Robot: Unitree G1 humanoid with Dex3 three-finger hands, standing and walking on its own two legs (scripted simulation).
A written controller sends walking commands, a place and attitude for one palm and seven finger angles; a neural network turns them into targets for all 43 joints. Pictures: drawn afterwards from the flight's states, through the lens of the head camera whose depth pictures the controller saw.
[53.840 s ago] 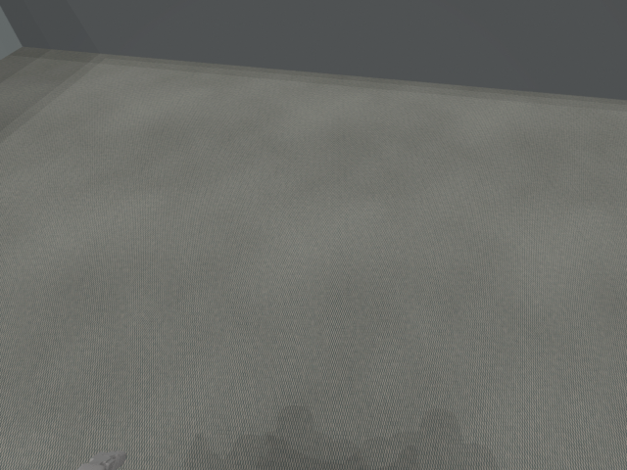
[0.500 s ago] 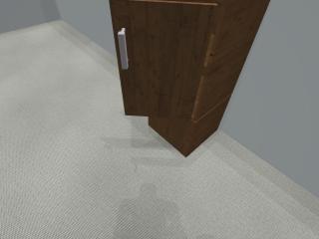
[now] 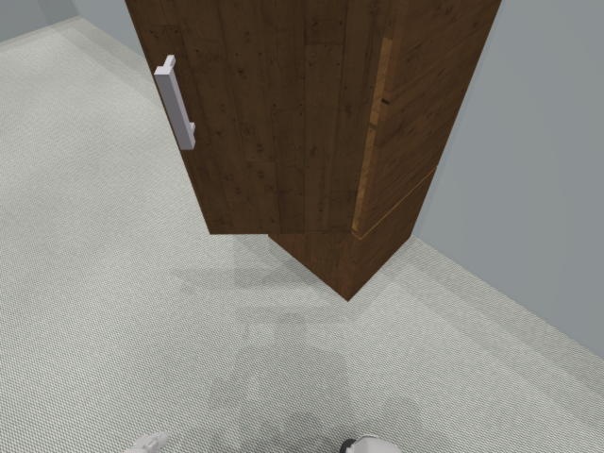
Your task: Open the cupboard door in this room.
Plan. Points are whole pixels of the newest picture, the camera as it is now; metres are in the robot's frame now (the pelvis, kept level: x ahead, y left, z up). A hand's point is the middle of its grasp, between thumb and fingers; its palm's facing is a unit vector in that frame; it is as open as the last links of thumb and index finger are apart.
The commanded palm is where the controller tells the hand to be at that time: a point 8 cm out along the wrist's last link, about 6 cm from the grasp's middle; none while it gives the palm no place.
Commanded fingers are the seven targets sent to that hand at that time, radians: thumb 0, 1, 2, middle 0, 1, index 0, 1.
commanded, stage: shuffle to correct the standing spot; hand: left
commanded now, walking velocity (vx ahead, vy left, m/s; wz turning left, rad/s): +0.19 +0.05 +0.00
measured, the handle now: (179, 104) +0.64 +0.22 +0.10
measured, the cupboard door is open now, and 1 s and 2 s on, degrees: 44 44 44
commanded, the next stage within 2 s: come to a stop and stand still in 0.16 s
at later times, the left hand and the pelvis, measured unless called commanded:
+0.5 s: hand out of the picture +0.10 +0.18 -0.17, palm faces +0.07 -0.98 -0.18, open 7.3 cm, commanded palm none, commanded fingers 0.00 0.90 0.90 -0.20 -0.30 -0.20 -0.30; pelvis +0.12 +0.01 +0.01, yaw +1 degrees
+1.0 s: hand out of the picture +0.13 +0.17 -0.16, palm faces +0.05 -0.98 -0.21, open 7.3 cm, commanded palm none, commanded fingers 0.00 0.90 0.90 -0.20 -0.30 -0.20 -0.30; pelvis +0.09 -0.01 +0.02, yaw +2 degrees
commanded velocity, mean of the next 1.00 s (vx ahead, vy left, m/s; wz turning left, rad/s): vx -0.03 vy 0.00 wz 0.00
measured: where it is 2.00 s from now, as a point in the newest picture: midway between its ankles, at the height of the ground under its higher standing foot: outside the picture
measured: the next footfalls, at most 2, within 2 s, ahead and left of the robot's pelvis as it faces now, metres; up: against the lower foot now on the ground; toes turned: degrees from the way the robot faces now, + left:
left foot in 0.32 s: +0.17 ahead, +0.11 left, +0.00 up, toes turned +6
